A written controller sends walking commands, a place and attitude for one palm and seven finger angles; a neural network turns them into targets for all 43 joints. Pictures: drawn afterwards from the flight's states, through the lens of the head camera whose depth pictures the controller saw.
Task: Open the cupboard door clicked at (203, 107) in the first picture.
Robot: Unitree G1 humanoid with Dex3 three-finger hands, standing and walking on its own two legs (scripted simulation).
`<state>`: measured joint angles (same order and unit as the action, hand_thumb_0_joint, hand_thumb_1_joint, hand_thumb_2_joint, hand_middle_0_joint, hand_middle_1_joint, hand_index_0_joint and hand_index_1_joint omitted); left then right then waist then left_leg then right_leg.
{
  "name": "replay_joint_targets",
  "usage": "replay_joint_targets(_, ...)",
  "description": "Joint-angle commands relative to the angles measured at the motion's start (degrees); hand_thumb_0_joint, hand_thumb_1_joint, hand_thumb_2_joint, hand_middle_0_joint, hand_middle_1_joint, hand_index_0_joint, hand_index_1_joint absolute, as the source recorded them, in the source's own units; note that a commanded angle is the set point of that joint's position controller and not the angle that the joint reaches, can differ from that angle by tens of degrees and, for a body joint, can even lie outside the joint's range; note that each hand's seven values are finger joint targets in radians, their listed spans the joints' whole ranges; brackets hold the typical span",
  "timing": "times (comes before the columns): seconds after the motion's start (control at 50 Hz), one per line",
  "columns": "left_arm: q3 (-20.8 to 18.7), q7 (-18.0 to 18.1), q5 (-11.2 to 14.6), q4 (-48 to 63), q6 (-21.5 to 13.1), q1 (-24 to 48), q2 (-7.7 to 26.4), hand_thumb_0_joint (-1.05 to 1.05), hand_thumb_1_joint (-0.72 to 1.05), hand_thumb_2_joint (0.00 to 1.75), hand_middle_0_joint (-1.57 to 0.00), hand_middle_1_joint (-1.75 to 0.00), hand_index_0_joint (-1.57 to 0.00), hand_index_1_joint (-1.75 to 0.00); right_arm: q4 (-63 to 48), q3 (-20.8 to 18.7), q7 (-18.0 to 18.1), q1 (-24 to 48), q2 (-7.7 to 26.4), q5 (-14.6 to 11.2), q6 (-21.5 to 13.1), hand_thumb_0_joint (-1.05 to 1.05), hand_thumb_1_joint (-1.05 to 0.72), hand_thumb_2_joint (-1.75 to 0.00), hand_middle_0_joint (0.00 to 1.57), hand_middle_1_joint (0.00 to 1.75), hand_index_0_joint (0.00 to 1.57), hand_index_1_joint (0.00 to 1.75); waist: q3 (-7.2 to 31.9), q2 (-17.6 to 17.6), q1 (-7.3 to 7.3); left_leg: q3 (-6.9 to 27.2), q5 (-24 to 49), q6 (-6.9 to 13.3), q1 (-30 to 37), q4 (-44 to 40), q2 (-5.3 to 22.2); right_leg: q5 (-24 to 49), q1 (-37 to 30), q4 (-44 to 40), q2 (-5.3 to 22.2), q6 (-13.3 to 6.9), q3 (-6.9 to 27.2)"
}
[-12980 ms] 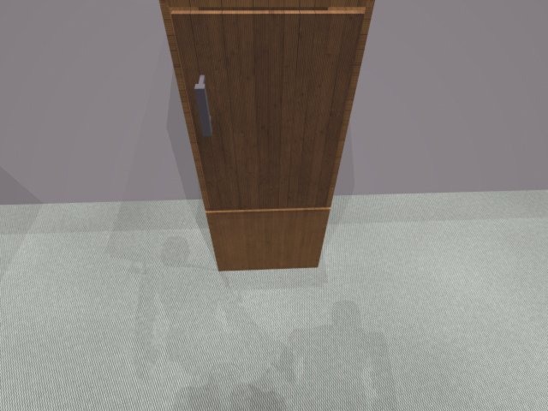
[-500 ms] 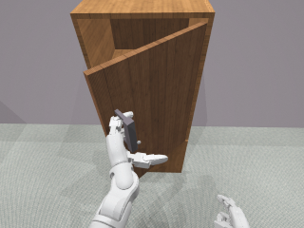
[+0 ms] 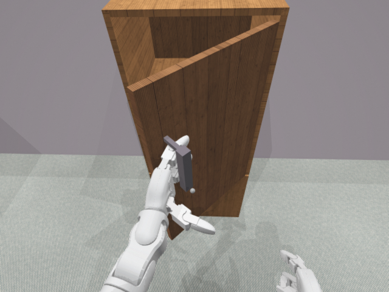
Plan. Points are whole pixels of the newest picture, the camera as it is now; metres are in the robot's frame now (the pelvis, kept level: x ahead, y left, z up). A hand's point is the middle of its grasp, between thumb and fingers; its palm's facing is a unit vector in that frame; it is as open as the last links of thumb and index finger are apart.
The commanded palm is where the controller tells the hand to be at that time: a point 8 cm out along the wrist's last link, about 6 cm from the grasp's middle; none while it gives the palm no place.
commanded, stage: slide the hand sideways off the handle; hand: left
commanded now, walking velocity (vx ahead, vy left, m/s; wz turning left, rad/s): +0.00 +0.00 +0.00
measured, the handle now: (178, 164) +0.35 +0.06 +0.09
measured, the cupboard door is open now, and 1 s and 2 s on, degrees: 45 45 45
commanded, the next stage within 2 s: draw the hand back to the body in 0.94 s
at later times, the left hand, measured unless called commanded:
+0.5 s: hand (177, 204) +0.26 +0.06 +0.09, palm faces -0.01 -1.00 -0.01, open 16.3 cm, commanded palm +0.22 +0.11 +0.09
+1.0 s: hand (147, 227) +0.22 +0.10 +0.08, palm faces +0.00 -1.00 -0.02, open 16.3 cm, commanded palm +0.19 +0.15 +0.09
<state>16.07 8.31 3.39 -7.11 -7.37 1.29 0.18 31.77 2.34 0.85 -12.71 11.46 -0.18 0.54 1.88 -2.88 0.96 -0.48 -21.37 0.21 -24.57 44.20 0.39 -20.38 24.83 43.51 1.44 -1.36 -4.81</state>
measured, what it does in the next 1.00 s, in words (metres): stands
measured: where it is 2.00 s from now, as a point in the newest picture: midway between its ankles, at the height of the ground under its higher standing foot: outside the picture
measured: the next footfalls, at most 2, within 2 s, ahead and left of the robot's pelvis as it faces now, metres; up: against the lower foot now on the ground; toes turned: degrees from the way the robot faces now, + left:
none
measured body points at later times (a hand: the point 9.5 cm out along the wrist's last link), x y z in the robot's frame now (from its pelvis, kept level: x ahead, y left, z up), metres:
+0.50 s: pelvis +0.02 -0.02 +0.00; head +0.02 -0.04 +0.45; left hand +0.25 +0.11 +0.09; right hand +0.21 -0.23 -0.07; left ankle +0.02 +0.12 -0.71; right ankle +0.03 -0.11 -0.71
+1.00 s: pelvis +0.02 -0.02 -0.01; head +0.04 -0.04 +0.44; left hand +0.21 +0.16 +0.09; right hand +0.21 -0.24 -0.08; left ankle +0.02 +0.12 -0.71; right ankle +0.03 -0.11 -0.71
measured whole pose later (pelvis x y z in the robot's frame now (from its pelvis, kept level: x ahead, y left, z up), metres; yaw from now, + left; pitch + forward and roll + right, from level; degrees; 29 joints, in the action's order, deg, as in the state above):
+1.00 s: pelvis +0.02 -0.02 -0.01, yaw +0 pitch +5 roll +0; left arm 3.3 -4.9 8.6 17.8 -12.8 -30.5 7.5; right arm 27.3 1.7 2.1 -15.0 13.3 -0.6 -8.4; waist 3.8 -2.8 1.4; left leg 1.0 -24.9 -1.5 -28.6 48.4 1.7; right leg -24.5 28.7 47.9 0.3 -2.8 -6.1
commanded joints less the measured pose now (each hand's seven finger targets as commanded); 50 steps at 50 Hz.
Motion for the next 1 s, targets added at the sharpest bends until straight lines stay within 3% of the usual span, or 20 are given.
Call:
replay_joint_targets(0.0, -2.4, 2.4, -0.4, 14.7, -2.8, 12.8, -3.2, 0.00, -0.50, 0.30, -0.15, -0.30, -0.15, -0.30, -10.4, -1.9, 0.2, 7.6, 5.0, -0.1, -4.3, 0.00, -0.90, -0.90, 0.20, 0.30, 0.20, 0.30, 10.2, 8.8, 0.10, 2.3, 3.8, 0.6, 3.8, -9.6, -0.5, 2.4, -3.4, -8.7, -1.5, -0.5, 1.4)
replay_joint_targets(0.02, -1.4, 3.1, -1.7, 15.8, -2.9, 11.4, -4.1, 0.00, -0.50, 0.30, -0.15, -0.30, -0.15, -0.30, -10.8, -1.9, -0.1, 7.5, 4.7, 0.1, -4.2, 0.00, -0.90, -0.90, 0.20, 0.30, 0.20, 0.30, 10.4, 8.2, 0.09, 2.0, 5.0, 0.7, 4.2, -9.5, -0.3, 3.6, -3.3, -8.3, -1.3, -0.5, 1.4)
replay_joint_targets(0.1, -1.6, 3.8, -4.9, 18.2, -3.6, 5.7, -2.1, 0.00, -0.50, 0.30, -0.15, -0.30, -0.15, -0.30, -11.6, -2.2, -1.1, 6.7, 4.8, 0.4, -3.9, 0.00, -0.90, -0.90, 0.20, 0.30, 0.20, 0.30, 10.5, 5.9, 0.80, 1.1, 6.6, 0.7, 3.9, -9.0, -0.3, 5.5, -4.2, -7.8, -1.2, -0.9, 1.9)
replay_joint_targets(0.14, -1.5, 3.4, -4.8, 19.6, -3.6, 5.6, -1.7, 0.00, -0.50, 0.30, -0.15, -0.30, -0.15, -0.30, -11.9, -2.0, -1.1, 6.9, 4.6, 0.5, -3.8, 0.00, -0.90, -0.90, 0.20, 0.30, 0.20, 0.30, 9.4, 5.5, 0.08, 0.7, 5.3, 0.8, 3.8, -8.8, -0.4, 4.7, -3.6, -8.4, -1.2, -0.7, 2.3)
replay_joint_targets(0.16, -1.9, 3.0, -4.7, 20.3, -3.6, 4.1, -1.4, 0.00, -0.50, 0.30, -0.15, -0.30, -0.15, -0.30, -12.2, -1.9, -1.1, 7.1, 4.5, 0.4, -3.7, 0.00, -0.90, -0.90, 0.20, 0.30, 0.20, 0.30, 8.9, 4.7, 0.48, 0.4, 4.9, 0.7, 3.7, -9.0, -0.4, 4.1, -3.8, -8.6, -1.2, -0.8, 2.4)
replay_joint_targets(0.3, -5.0, 0.9, -2.3, 26.2, -3.1, -2.7, 1.7, 0.00, -0.50, 0.30, -0.15, -0.30, -0.15, -0.30, -13.3, -1.7, -0.1, 7.1, 4.6, 0.3, -3.9, 0.00, -0.90, -0.90, 0.20, 0.30, 0.20, 0.30, 8.7, 6.5, 0.44, 0.0, 5.8, 1.1, 3.5, -8.2, -0.9, 5.9, -5.8, -10.1, -1.0, -0.2, 3.6)
replay_joint_targets(0.36, -4.4, -0.2, -1.9, 29.2, -4.1, -4.7, 1.5, 0.00, -0.50, 0.30, -0.15, -0.30, -0.15, -0.30, -13.4, -1.7, 0.0, 6.2, 4.6, 0.5, -4.8, 0.00, -0.90, -0.90, 0.20, 0.30, 0.20, 0.30, 9.0, 5.5, -0.25, 0.1, 7.1, 1.1, 4.0, -7.4, -1.0, 8.6, -5.3, -9.2, -1.0, 0.0, 3.5)
replay_joint_targets(0.46, -6.3, -2.9, -0.9, 32.0, -4.8, -13.2, 3.5, 0.00, -0.50, 0.30, -0.15, -0.30, -0.15, -0.30, -13.8, -2.0, 0.0, 5.3, 4.8, 0.4, -5.8, 0.00, -0.90, -0.90, 0.20, 0.30, 0.20, 0.30, 9.8, 5.3, 0.19, 0.0, 9.8, 1.1, 3.1, -6.2, -1.2, 14.3, -6.6, -7.9, -0.8, 0.3, 4.0)
replay_joint_targets(0.54, -10.1, -4.9, 0.0, 33.4, -5.3, -19.7, 6.6, 0.00, -0.50, 0.30, -0.15, -0.30, -0.15, -0.30, -14.1, -2.2, 0.3, 4.6, 5.1, 0.4, -6.2, 0.00, -0.90, -0.90, 0.20, 0.30, 0.20, 0.30, 9.7, 6.3, 0.47, -0.2, 10.9, 1.1, 1.6, -5.2, -1.4, 17.6, -7.4, -7.3, -0.4, 0.8, 4.7)
replay_joint_targets(0.6, -10.4, -6.8, 0.8, 35.3, -6.1, -22.0, 7.1, 0.00, -0.50, 0.30, -0.15, -0.30, -0.15, -0.30, -14.4, -2.2, 0.5, 4.4, 5.2, 0.2, -7.0, 0.00, -0.90, -0.90, 0.20, 0.30, 0.20, 0.30, 8.2, 6.1, 0.16, 0.1, 10.5, 1.1, 0.7, -4.5, -1.5, 17.7, -6.7, -7.2, -0.4, 1.0, 5.1)
replay_joint_targets(0.68, -12.5, -9.0, 2.7, 37.9, -7.9, -26.1, 8.4, 0.00, -0.50, 0.30, -0.15, -0.30, -0.15, -0.30, -14.5, -2.4, 0.9, 3.3, 5.5, 0.1, -8.6, 0.00, -0.90, -0.90, 0.20, 0.30, 0.20, 0.30, 9.7, 6.7, -0.01, 0.3, 10.6, 1.1, -0.2, -3.0, -1.6, 19.5, -6.3, -6.2, -0.1, 1.6, 5.2)
replay_joint_targets(0.76, -13.9, -11.0, 3.8, 37.7, -9.2, -26.4, 9.5, 0.00, -0.50, 0.30, -0.15, -0.30, -0.15, -0.30, -14.1, -2.4, 1.3, 3.3, 5.8, -0.1, -9.9, 0.00, -0.90, -0.90, 0.20, 0.30, 0.20, 0.30, 7.6, 5.9, -0.43, 0.6, 8.2, 0.9, -2.5, -1.9, -1.8, 14.2, -4.1, -6.6, 0.1, 1.7, 6.2)
replay_joint_targets(0.88, -15.1, -13.4, 5.6, 38.9, -10.1, -27.2, 10.7, 0.00, -0.50, 0.30, -0.15, -0.30, -0.15, -0.30, -14.2, -2.8, 1.9, 2.6, 6.4, -0.5, -12.1, 0.00, -0.90, -0.90, 0.20, 0.30, 0.20, 0.30, 9.3, 4.6, -0.58, 1.0, 7.4, 0.9, -3.1, -0.5, -1.8, 10.9, -2.5, -5.9, 0.0, 1.5, 6.2)
replay_joint_targets(0.98, -13.0, -13.3, 5.5, 39.7, -9.7, -28.5, 9.4, 0.00, -0.50, 0.30, -0.15, -0.30, -0.15, -0.30, -14.8, -2.7, 1.8, 2.3, 6.5, -0.8, -13.4, 0.00, -0.90, -0.90, 0.20, 0.30, 0.20, 0.30, 8.8, 4.0, -0.50, 1.4, 7.2, 0.9, -3.3, -0.8, -1.6, 9.1, -0.6, -4.2, -0.7, 1.0, 4.1)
